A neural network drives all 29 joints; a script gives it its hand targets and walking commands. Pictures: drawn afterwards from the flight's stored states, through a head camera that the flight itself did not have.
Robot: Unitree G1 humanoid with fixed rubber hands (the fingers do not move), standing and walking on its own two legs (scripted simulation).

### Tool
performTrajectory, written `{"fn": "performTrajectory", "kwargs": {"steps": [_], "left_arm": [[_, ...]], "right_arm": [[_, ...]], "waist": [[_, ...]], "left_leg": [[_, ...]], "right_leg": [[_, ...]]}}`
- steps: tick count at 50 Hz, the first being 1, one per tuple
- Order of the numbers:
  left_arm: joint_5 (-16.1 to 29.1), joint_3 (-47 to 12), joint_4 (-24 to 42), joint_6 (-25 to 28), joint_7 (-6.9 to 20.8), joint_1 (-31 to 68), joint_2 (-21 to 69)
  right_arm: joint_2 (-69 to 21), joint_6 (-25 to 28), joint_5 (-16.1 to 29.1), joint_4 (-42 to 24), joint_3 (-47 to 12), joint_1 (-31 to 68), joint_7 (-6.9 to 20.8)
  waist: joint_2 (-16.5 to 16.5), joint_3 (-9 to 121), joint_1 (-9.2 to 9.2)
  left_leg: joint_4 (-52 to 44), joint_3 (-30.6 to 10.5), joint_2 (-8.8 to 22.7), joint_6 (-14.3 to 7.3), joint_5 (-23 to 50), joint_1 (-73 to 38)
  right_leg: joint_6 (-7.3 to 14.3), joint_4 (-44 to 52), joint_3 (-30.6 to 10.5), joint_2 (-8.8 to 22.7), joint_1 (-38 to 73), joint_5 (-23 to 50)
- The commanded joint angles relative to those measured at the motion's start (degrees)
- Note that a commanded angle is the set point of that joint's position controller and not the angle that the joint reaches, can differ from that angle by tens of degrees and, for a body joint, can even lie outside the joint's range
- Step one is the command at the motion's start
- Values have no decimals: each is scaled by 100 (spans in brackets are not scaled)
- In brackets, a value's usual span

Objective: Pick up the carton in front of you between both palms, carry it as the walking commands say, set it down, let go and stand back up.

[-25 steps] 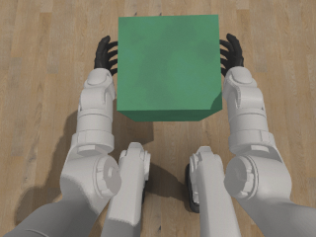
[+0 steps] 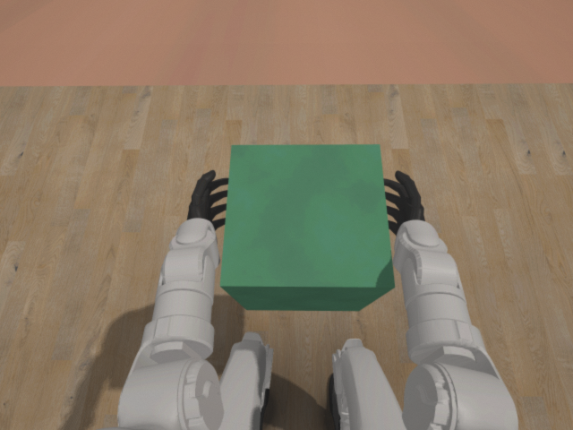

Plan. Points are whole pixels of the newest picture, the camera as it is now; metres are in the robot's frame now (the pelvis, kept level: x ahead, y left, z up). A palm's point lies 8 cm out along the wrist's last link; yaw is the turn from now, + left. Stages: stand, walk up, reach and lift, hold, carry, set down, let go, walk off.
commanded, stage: reach and lift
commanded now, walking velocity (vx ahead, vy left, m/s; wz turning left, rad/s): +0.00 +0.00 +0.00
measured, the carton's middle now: (303, 239) +0.39 +0.01 -0.10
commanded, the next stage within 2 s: hold in 1.66 s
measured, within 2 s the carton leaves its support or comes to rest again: neither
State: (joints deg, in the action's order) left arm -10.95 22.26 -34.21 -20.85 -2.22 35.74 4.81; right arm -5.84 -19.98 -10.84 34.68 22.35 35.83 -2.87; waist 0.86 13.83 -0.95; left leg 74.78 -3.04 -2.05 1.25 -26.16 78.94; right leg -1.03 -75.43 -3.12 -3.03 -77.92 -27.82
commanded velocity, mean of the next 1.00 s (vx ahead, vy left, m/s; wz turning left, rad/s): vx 0.00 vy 0.00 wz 0.00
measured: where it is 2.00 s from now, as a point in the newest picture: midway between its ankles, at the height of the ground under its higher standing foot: (298, 424)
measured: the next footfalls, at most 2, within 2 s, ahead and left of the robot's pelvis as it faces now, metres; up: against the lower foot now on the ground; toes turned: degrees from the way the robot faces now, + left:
none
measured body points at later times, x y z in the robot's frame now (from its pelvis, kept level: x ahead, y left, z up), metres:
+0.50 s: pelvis +0.04 +0.00 +0.12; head +0.06 +0.00 +0.57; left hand +0.36 +0.16 +0.11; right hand +0.37 -0.15 +0.11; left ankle +0.07 +0.13 -0.60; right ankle +0.06 -0.12 -0.60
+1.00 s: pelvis +0.03 +0.00 +0.14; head +0.02 +0.00 +0.59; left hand +0.35 +0.16 +0.16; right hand +0.35 -0.15 +0.16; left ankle +0.07 +0.13 -0.60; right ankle +0.06 -0.12 -0.60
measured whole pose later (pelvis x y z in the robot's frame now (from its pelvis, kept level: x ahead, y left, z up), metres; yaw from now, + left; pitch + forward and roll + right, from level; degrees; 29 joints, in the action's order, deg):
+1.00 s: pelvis +0.03 +0.00 +0.14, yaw +0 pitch -5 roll +0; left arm -17.2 19.0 -21.6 -34.9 1.0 19.7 9.9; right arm -10.0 -34.2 -17.2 22.2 19.0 19.8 1.3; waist 0.3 -1.9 -0.1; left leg 27.6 -3.6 -1.1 0.4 -12.0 11.0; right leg -0.4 -27.6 -3.9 -1.3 -9.8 -13.3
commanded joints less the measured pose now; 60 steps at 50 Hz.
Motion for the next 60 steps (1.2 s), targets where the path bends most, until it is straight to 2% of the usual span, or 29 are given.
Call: {"fn": "performTrajectory", "kwargs": {"steps": [1, 15, 24, 29, 34, 38, 45, 51, 60], "left_arm": [[799, -3361, -146, 68, 1404, 3044, 6193], [717, -3662, 232, -65, 1437, 1607, 6150], [854, -4026, 845, -585, 1502, 907, 6108], [876, -4113, 1237, -980, 1534, 692, 5993], [643, -3662, 1068, -1260, 1591, 693, 5812], [500, -3349, 901, -1286, 1650, 1086, 5792], [604, -3528, 1083, -1258, 1687, 1585, 5999], [601, -3566, 1130, -1317, 1666, 1448, 5960], [677, -3712, 1497, -1426, 1602, 955, 5873]], "right_arm": [[-6155, 66, 754, 175, -3321, 3071, 1383], [-6138, -96, 648, -175, -3619, 1629, 1442], [-6068, -610, 762, -821, -4004, 902, 1514], [-5945, -1007, 796, -1206, -4017, 661, 1542], [-5764, -1308, 615, -1044, -3603, 664, 1623], [-5753, -1338, 491, -874, -3329, 1076, 1715], [-5874, -1295, 577, -1069, -3512, 1591, 1770], [-5774, -1346, 536, -1121, -3513, 1437, 1751], [-5661, -1448, 623, -1479, -3633, 979, 1714]], "waist": [[-76, 3603, -34], [-68, 2185, 4], [-77, 1292, 30], [-52, 591, 87], [-64, -290, 84], [-89, -530, 75], [-95, -21, 90], [-99, -12, 113], [-118, 42, 93]], "left_leg": [[-1235, 139, -654, -63, 1379, -3089], [-3080, -126, -464, -136, 2123, -5190], [-4152, -182, -378, -102, 2746, -6516], [-4767, -170, -330, -88, 2628, -7098], [-5132, -129, -293, -138, 1849, -7121], [-5175, -88, -264, -166, 1370, -7099], [-5130, -74, -247, -132, 1499, -7342], [-5228, -77, -257, -105, 1660, -7487], [-5353, -106, -285, -70, 2343, -7767]], "right_leg": [[44, 1370, 112, -630, 2365, 1233], [121, 3197, -196, -401, 4620, 2117], [119, 4318, -239, -267, 6030, 2771], [120, 4947, -220, -224, 6655, 2671], [147, 5301, -178, -167, 6725, 1920], [176, 5350, -123, -136, 6621, 1417], [173, 5300, -91, -156, 6827, 1525], [155, 5382, -79, -177, 6957, 1680], [119, 5476, -80, -214, 7202, 2322]]}}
